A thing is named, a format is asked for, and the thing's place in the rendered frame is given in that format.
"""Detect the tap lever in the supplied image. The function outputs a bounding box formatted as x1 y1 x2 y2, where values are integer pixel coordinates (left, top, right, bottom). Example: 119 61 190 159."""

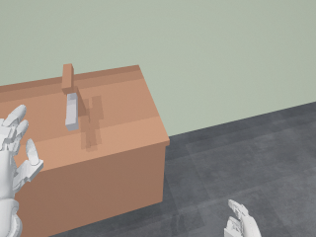
65 93 79 131

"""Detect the robot left forearm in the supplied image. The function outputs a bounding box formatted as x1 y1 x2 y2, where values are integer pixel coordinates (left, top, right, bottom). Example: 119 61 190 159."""
0 198 23 237

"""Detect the left robot hand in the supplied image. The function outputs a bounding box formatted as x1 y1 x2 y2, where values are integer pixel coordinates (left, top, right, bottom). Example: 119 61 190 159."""
0 105 43 199

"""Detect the right robot hand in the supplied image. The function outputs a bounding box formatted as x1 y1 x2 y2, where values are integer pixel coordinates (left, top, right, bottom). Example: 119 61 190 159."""
224 199 262 237

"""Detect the counter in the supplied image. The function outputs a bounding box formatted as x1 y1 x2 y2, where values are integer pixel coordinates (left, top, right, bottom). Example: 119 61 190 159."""
0 63 170 237

